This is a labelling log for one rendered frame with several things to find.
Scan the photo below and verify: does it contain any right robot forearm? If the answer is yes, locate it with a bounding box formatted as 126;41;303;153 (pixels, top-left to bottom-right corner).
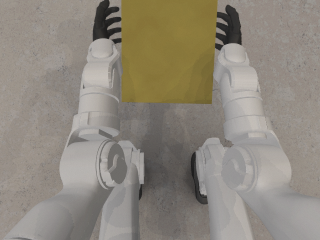
213;43;285;153

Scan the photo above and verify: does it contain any left robot foot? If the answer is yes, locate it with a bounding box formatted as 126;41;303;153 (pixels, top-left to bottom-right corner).
139;184;142;200

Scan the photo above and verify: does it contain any robot left upper arm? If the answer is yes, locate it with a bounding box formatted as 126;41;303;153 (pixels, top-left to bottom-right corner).
2;139;128;240

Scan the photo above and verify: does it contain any robot left hand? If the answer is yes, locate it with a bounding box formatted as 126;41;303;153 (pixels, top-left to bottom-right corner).
93;0;122;44

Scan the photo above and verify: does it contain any right robot foot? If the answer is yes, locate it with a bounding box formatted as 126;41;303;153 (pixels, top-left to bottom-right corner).
191;152;208;205

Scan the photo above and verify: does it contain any left robot forearm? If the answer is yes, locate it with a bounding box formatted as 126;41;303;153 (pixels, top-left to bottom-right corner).
59;38;123;178

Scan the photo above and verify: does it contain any robot foot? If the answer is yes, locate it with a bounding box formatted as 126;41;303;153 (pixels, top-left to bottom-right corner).
139;184;142;200
191;152;208;205

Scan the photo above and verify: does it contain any robot right upper arm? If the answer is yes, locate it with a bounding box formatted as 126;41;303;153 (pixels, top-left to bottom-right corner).
221;143;320;240

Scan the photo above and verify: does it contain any robot right hand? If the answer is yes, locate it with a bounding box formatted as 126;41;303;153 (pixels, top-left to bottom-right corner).
215;5;242;51

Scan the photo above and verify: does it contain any carton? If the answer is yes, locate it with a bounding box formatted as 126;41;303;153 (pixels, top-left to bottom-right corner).
121;0;218;104

